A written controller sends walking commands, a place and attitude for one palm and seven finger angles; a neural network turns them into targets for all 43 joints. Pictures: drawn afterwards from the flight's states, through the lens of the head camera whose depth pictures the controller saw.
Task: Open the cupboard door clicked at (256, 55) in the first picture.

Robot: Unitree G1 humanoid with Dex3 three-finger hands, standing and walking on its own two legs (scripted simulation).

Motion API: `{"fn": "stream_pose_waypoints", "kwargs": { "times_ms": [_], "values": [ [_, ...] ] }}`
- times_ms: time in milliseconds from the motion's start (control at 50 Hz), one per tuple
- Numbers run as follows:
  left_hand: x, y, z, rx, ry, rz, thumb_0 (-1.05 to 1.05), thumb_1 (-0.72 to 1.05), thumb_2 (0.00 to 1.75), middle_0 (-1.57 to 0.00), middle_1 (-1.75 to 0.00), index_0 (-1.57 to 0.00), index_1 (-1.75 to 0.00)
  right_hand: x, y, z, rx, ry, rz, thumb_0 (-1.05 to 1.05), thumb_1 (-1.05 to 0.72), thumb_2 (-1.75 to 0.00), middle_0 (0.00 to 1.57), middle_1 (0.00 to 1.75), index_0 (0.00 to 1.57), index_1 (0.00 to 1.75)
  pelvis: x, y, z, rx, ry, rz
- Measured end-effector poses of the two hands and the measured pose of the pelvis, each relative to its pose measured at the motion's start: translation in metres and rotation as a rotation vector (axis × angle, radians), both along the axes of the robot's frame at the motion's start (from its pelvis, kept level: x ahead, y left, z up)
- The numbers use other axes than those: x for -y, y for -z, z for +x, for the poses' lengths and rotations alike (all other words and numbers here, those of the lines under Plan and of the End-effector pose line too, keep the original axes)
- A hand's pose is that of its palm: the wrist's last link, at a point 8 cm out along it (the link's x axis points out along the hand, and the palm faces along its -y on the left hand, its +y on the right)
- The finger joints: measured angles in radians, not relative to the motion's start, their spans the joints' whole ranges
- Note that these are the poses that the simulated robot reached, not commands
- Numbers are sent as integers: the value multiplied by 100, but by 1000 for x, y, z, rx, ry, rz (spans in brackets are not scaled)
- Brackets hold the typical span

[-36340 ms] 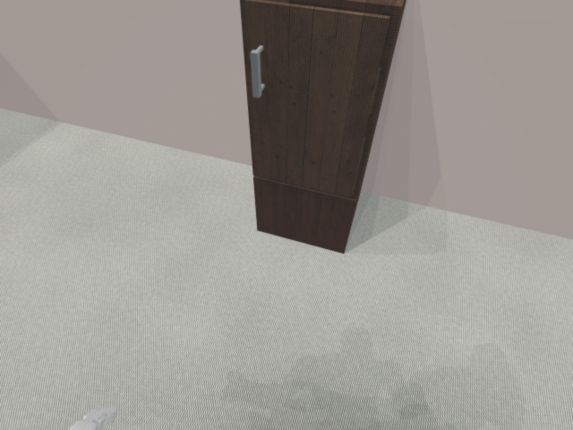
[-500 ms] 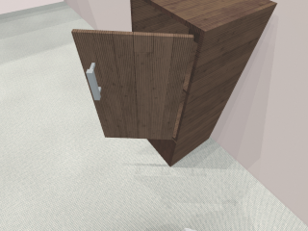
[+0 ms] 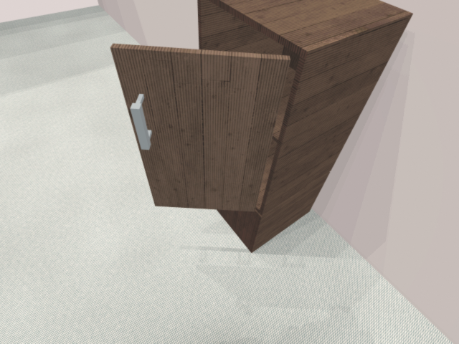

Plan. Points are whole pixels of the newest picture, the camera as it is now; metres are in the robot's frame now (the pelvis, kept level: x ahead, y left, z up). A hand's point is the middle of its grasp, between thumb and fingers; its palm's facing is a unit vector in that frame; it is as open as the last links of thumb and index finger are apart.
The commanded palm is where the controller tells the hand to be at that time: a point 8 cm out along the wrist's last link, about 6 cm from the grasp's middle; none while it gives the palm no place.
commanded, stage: come to a stop and stand still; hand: left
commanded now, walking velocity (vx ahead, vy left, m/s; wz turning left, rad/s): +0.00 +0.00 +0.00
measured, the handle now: (143, 122) +0.58 +0.25 +0.02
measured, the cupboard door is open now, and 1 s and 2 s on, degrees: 52 52 52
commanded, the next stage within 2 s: look again from close up in 0.72 s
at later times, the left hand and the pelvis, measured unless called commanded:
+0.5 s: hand out of the picture -0.03 +0.15 -0.18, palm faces +0.02 -0.98 -0.19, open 7.4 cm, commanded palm none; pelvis -0.04 -0.01 +0.00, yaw +1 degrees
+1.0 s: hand out of the picture -0.06 +0.15 -0.18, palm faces +0.04 -0.99 -0.15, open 7.4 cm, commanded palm none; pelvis -0.05 -0.01 +0.00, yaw +1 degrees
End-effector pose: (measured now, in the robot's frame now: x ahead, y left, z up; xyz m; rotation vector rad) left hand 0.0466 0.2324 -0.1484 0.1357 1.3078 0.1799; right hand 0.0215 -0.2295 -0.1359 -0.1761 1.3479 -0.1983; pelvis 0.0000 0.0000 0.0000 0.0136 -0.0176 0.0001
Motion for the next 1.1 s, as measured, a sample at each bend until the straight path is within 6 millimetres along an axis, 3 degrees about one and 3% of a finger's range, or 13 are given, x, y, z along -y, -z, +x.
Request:
{"fn": "stream_pose_waypoints", "kwargs": {
  "times_ms": [160, 340, 580, 760, 880, 1100],
  "values": [
    [10, -8, -46, -74, 5, 22, 1, 91, 90, -20, -30, -20, -30, 5, 8, 8, 55, 5, 44, 1, -92, -90, 20, 30, 20, 30, 7, -1, -11, 3, 10, 5],
    [31, -6, -77, -73, 29, 0, 1, 91, 90, -20, -30, -20, -30, 16, 6, -16, 64, -15, 39, 0, -92, -90, 20, 30, 20, 30, 14, -1, -25, 18, 1, -15],
    [26, -3, -88, -18, 31, -9, 1, 91, 90, -20, -30, -20, -30, 5, 8, -60, 31, -14, 58, 1, -91, -90, 20, 30, 19, 30, 13, 2, -46, 21, -10, -15],
    [22, -1, -99, -35, 20, -18, 1, 91, 90, -20, -30, -20, -30, -3, 6, -87, -32, 3, 61, 1, -91, -90, 20, 30, 19, 30, 10, 1, -50, 3, -11, -18],
    [25, 0, -106, -57, 11, -35, 1, 91, 90, -20, -30, -20, -30, -7, 5, -90, -47, 5, 61, 1, -91, -90, 20, 30, 19, 30, 8, 0, -48, -1, -13, -19],
    [32, 2, -111, -89, 1, -67, 1, 91, 90, -20, -30, -20, -30, -13, 2, -72, -26, -2, 54, 1, -91, -90, 20, 30, 20, 30, 3, -2, -42, -3, -10, -21]
  ]
}}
